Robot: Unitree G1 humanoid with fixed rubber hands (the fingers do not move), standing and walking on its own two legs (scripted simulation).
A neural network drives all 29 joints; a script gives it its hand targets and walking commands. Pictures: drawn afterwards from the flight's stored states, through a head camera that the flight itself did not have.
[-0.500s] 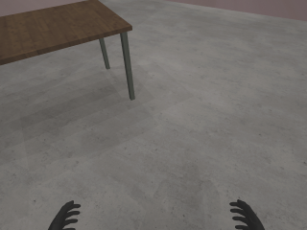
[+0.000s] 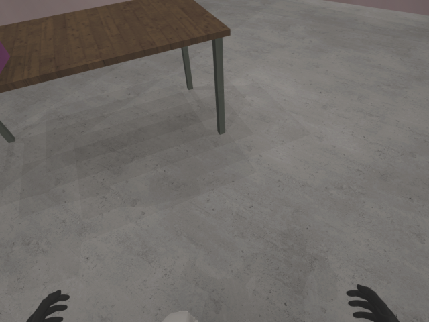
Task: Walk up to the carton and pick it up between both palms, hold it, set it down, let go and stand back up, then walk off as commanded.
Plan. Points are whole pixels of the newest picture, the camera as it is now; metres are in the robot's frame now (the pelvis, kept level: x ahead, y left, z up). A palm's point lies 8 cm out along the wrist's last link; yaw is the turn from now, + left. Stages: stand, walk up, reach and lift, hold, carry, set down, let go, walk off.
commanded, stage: walk up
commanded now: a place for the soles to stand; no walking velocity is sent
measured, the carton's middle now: out of the picture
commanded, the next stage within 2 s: none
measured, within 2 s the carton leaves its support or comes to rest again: neither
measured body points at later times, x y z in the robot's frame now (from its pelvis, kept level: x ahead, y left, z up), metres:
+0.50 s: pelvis +0.06 +0.09 +0.00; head +0.09 +0.05 +0.44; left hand +0.06 +0.47 -0.04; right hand +0.26 -0.17 -0.12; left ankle +0.06 +0.22 -0.66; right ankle +0.09 -0.02 -0.71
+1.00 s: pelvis +0.12 +0.21 -0.02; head +0.15 +0.20 +0.43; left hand +0.08 +0.58 -0.07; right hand +0.35 -0.02 -0.12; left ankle +0.12 +0.34 -0.71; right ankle +0.19 +0.12 -0.72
